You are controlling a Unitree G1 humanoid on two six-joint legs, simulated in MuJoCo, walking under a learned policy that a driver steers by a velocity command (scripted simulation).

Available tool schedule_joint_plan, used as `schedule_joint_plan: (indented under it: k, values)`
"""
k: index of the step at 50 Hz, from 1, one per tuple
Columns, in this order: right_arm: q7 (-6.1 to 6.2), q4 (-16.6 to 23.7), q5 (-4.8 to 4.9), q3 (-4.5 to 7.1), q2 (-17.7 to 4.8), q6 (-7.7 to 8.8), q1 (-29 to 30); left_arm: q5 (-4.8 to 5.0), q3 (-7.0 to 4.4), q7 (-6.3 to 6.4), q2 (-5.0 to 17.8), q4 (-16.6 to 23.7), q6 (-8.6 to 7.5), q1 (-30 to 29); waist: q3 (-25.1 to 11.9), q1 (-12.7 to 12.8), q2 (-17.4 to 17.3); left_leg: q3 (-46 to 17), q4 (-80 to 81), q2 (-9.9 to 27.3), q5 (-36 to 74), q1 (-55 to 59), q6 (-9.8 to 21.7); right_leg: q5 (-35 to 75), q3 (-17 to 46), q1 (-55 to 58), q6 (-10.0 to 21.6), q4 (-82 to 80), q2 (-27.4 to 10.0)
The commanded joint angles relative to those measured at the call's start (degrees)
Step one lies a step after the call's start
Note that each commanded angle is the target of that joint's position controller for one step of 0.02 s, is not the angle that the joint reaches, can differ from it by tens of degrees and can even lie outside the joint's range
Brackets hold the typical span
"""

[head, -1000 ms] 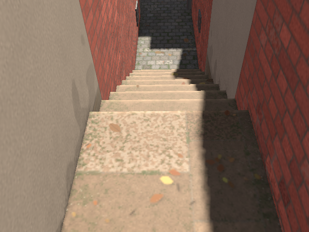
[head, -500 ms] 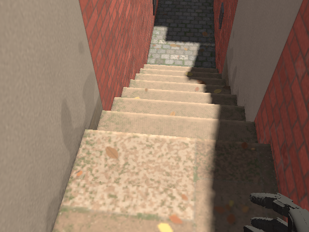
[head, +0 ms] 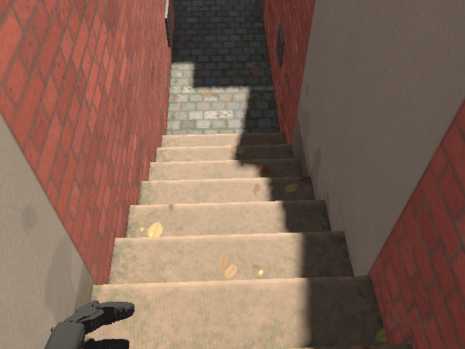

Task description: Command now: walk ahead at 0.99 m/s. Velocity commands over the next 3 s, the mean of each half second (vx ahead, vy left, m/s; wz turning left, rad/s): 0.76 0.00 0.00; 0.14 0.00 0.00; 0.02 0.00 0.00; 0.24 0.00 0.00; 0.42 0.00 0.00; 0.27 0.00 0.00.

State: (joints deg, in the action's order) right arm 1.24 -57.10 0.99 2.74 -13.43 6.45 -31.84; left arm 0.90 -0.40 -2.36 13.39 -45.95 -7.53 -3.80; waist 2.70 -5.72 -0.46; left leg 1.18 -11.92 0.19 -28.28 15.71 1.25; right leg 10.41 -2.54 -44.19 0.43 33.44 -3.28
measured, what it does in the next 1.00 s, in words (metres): goes down: right foot, then left foot 0.18 m lower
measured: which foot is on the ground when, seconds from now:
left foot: down 0.00-0.06, up 0.08-0.56, down 0.58-1.00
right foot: up 0.00-0.04, down 0.06-0.56, up 0.58-0.98, down 1.00-1.00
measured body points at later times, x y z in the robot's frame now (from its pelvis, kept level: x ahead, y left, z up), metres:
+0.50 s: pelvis +0.46 -0.01 -0.04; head +0.47 -0.01 +0.41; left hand +0.42 +0.27 -0.17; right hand +0.62 -0.28 -0.14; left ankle +0.67 +0.12 -0.73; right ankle +0.28 -0.11 -0.70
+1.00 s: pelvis +0.74 -0.02 -0.28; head +0.75 +0.00 +0.17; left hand +0.91 +0.18 -0.40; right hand +0.66 -0.23 -0.43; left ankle +0.62 +0.07 -0.88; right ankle +0.84 -0.10 -1.03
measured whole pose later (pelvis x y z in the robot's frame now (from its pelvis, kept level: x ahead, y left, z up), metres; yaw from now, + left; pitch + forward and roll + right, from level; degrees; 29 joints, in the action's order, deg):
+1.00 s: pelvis +0.74 -0.02 -0.28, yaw -1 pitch +0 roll +4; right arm 5.0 -59.1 0.8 0.5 -6.6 1.5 -27.5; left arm 1.3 -1.3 -1.9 9.4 -45.0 -3.0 8.2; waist 0.0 -3.0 5.7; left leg 2.7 -76.8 -8.5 -48.5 -22.1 5.1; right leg 25.8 2.9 -18.9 -0.2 19.1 0.6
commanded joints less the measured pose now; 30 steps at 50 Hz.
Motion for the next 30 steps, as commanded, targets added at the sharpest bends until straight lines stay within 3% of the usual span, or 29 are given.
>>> schedule_joint_plan:
  k: [1, 2, 3, 4, 5, 6, 7, 8, 9, 10, 12, 13, 14, 15, 16, 17, 18, 19, 20, 21, 22, 23, 24, 25, 26, 27, 28, 29, 30]
  values:
    - [-0.04, 1.46, -1.55, 3.27, -14.84, -1.59, 1.49, 1.03, -4.89, -0.44, 12.13, 0.47, -0.72, 10.04, -3.43, 11.77, -10.95, 0.07, -15.02, 11.16, 73.32, -11.56, 5.93, -7.35, -4.77, 29.17, 2.50, 2.07, 8.35]
    - [0.04, 1.35, -2.10, 3.51, -16.46, -2.05, 4.07, 1.51, -5.94, 0.65, 13.98, -1.75, -0.13, 21.30, -8.20, 18.74, -13.87, -0.21, -28.46, 12.21, 80.38, -14.40, 5.64, -12.45, -3.90, 39.87, 3.91, 4.41, 7.89]
    - [0.47, 1.17, -2.81, 2.64, -13.12, -2.23, 4.04, 1.25, -6.59, 1.67, 16.92, -3.96, 0.75, 31.43, -13.52, 22.14, -8.52, -0.94, -48.63, 10.06, 70.52, -22.46, 4.56, -17.26, 6.12, 52.09, 6.98, 7.58, 0.70]
    - [-0.82, -0.31, -0.74, 0.40, 0.38, -0.29, -11.87, -1.19, -6.79, 0.20, 20.14, -4.92, 0.53, 33.05, -27.70, 10.22, 19.82, -7.61, -78.40, -4.17, 3.21, -42.40, 0.43, -36.34, 44.07, 72.36, 22.51, -0.74, -15.67]
    - [-0.44, -1.03, 3.23, 1.47, -5.53, 1.76, -10.88, -0.01, -5.86, -0.05, 12.75, -6.24, 0.07, 35.07, -30.66, 11.94, 20.33, -15.14, -80.10, -2.18, 2.10, -45.74, 3.51, -52.00, 56.32, 69.68, 21.15, -13.58, -13.61]
    - [0.04, 1.53, 5.02, 2.08, -8.80, 1.99, 0.22, 0.39, -5.44, 0.69, 8.71, -5.37, -0.19, 32.06, -19.25, 13.84, 14.37, -13.75, -79.70, -0.45, 2.79, -49.62, 3.62, -45.92, 47.19, 62.15, 18.29, -14.23, -13.12]
    - [0.82, 4.01, 3.71, 1.53, -8.16, 2.17, 7.19, 0.34, -5.90, 0.15, 10.01, -5.82, -0.93, 29.73, -11.58, 12.85, 2.48, -13.20, -77.44, 0.39, 2.26, -50.34, 3.32, -34.06, 41.51, 52.83, 16.86, -14.95, -11.80]
    - [1.37, 4.89, 1.45, 2.55, -10.08, 1.77, 12.04, -0.52, -6.04, 0.16, 9.92, -4.55, -2.01, 23.68, -7.35, 10.36, -3.11, -13.52, -69.39, 3.04, 5.61, -47.36, 3.44, -25.32, 34.33, 42.64, 15.46, -13.08, -9.52]
    - [1.28, 4.54, 1.19, 3.03, -9.80, 0.87, 11.53, -1.88, -5.85, 0.20, 9.42, -4.26, -2.53, 20.81, -5.46, 7.64, -3.31, -13.87, -65.87, 4.58, 6.60, -43.37, 3.67, -21.79, 31.18, 34.56, 15.33, -11.86, -8.63]
    - [1.07, 4.53, 0.94, 3.16, -8.93, 0.01, 12.08, -1.94, -5.38, 0.19, 7.84, -4.58, -2.68, 20.24, -4.01, 6.73, -2.66, -13.02, -62.20, 5.42, 5.90, -42.08, 3.86, -19.34, 28.90, 30.86, 15.33, -12.04, -7.64]
    - [0.97, 5.41, 0.97, 3.14, -7.29, -1.13, 13.01, -1.11, -4.80, 0.84, 7.27, -5.68, -2.22, 21.60, 0.09, 4.71, 0.30, -11.10, -56.12, 6.68, 3.17, -44.21, 3.51, -13.14, 25.18, 26.47, 15.67, -12.34, -7.60]
    - [1.04, 6.49, 0.33, 2.90, -6.79, -1.22, 14.71, -0.67, -5.24, 1.43, 8.89, -6.72, -1.85, 22.61, 2.50, 3.86, 1.62, -9.95, -52.04, 8.11, 3.98, -47.87, 2.81, -7.52, 23.43, 25.93, 15.21, -11.93, -7.83]
    - [0.77, 7.92, 0.00, 2.61, -6.64, -1.00, 18.01, 0.16, -5.40, 1.91, 9.66, -6.79, -1.33, 24.01, 3.42, 4.33, -0.41, -10.11, -47.38, 9.28, 8.35, -52.61, 1.93, -1.62, 22.89, 26.96, 15.12, -10.95, -8.07]
    - [0.64, 8.54, -0.58, 1.86, -5.30, -0.92, 18.94, -0.30, -6.12, 2.54, 11.11, -7.34, -0.56, 25.18, 1.81, 4.57, 1.51, -7.80, -46.46, 8.61, 13.23, -53.11, 0.46, 7.49, 20.42, 27.71, 14.55, -9.40, -7.76]
    - [-0.18, 7.30, -1.06, 1.92, -5.63, -1.08, 15.36, -1.31, -6.33, 3.05, 11.61, -6.90, 0.19, 26.13, -1.35, 3.73, 1.44, -6.66, -48.53, 7.69, 23.25, -51.72, -0.18, 13.60, 17.58, 28.68, 14.23, -5.37, -7.30]
    - [-0.66, 6.88, -1.44, 1.81, -5.87, -1.34, 14.90, -1.16, -6.01, 3.36, 10.91, -6.55, 0.74, 25.53, -1.82, 3.16, 2.33, -5.25, -47.73, 6.97, 28.05, -50.67, -0.40, 17.05, 14.00, 26.80, 13.03, -4.80, -6.07]
    - [-1.36, 8.40, -1.16, 2.45, -7.45, -0.56, 19.55, 0.31, -5.21, 4.75, 8.16, -6.79, 0.66, 28.25, -0.02, 4.71, 3.74, -6.76, -41.43, 7.69, 37.73, -57.91, 0.69, 6.26, 12.83, 31.08, 11.10, -1.03, -4.38]
    - [-2.08, 9.02, -2.44, 2.21, -8.42, -0.33, 22.84, 0.84, -4.48, 5.82, 6.30, -6.45, 1.03, 27.48, 0.89, 5.50, 1.27, -3.89, -30.20, 6.05, 51.12, -51.82, 0.81, -0.69, 6.48, 25.27, 8.58, 0.70, 0.38]
    - [-2.54, 9.34, -3.00, 1.30, -6.73, 0.41, 26.40, 0.53, -4.18, 6.10, 6.51, -6.16, 0.98, 28.42, 0.34, 7.33, -0.26, -0.22, -25.62, 2.01, 62.08, -41.65, -0.09, -9.23, 3.79, 19.40, 7.21, 1.96, 3.03]
    - [-3.16, 9.33, -3.00, 0.84, -5.37, 0.63, 26.44, -0.16, -4.22, 5.88, 6.75, -6.62, 1.08, 29.69, -0.69, 8.23, 1.68, 0.79, -24.98, 0.28, 68.56, -35.67, -0.51, -12.59, 2.98, 16.23, 6.80, 3.33, 3.19]
    - [-3.41, 9.86, -2.59, 0.67, -5.38, 0.26, 26.74, -0.24, -4.17, 5.70, 7.29, -6.88, 1.35, 29.74, -0.25, 8.12, 3.58, 1.01, -24.06, -0.67, 67.66, -34.53, -1.11, -13.35, 2.92, 16.44, 6.57, 4.70, 2.65]
    - [-3.58, 8.82, -2.16, 0.98, -6.17, -0.04, 23.81, -0.56, -4.24, 5.57, 7.59, -6.59, 1.81, 28.86, -1.23, 7.23, 4.83, 0.56, -26.78, -0.72, 67.52, -32.27, -1.44, -14.53, 3.05, 17.32, 6.15, 9.05, 1.48]
    - [-3.48, 7.76, -1.71, 1.25, -7.21, -0.49, 21.03, 0.03, -4.18, 5.42, 7.14, -6.42, 2.57, 28.37, -1.03, 6.54, 5.11, 1.16, -25.59, -1.37, 64.01, -33.15, -2.49, -13.95, 3.05, 20.86, 5.38, 13.92, 1.31]
    - [-3.32, 6.27, -1.58, 2.10, -9.47, -0.71, 16.31, -0.09, -4.17, 5.28, 7.10, -6.08, 3.11, 27.23, -1.99, 5.16, 6.33, 3.24, -24.60, -2.31, 63.60, -30.09, -3.69, -11.56, 2.50, 22.73, 4.42, 20.69, 1.40]
    - [-2.84, 1.89, -1.15, 3.46, -11.91, -1.01, 2.82, -0.66, -3.73, 5.24, 6.05, -7.26, 3.57, 24.46, -7.18, -1.72, 7.55, 3.12, -25.17, -1.57, 66.66, -18.56, -3.55, -4.03, 2.18, 22.19, 2.43, 33.05, 1.07]
    - [-2.34, -3.84, -2.50, 5.16, -14.94, -0.87, -14.64, -1.15, -4.02, 4.25, 7.56, -8.09, 3.22, 17.85, -9.95, -12.13, 4.53, 4.36, -19.54, -0.25, 71.36, -5.43, -2.63, 3.85, 2.33, 19.52, 0.13, 48.26, 1.21]
    - [-3.04, -10.02, -2.68, 3.80, -13.51, -0.82, -26.34, 0.09, -3.85, 4.45, 6.34, -4.90, 2.24, 10.63, -6.52, -17.94, -3.14, 1.24, -5.58, 6.16, 76.87, -6.45, 2.43, -28.87, 0.86, 20.53, -5.10, 78.95, 8.73]
    - [-3.05, -11.28, -3.19, 2.10, -10.03, -0.64, -24.43, 0.60, -2.34, 5.83, -1.51, -3.14, 1.81, 10.21, 2.10, -14.54, -12.78, -7.53, -6.98, 11.90, 82.77, -8.18, 4.31, -70.72, 9.21, 8.25, -5.61, 97.51, 18.65]
    - [-2.86, -9.08, -3.33, -0.15, -9.01, -0.05, -13.41, 3.01, -1.35, 6.09, -6.46, -1.63, 2.26, 26.16, 4.45, 1.74, -14.49, -14.22, -20.33, 15.71, 101.06, -4.09, 3.86, -66.65, 20.90, -9.13, -0.94, 89.79, 19.79]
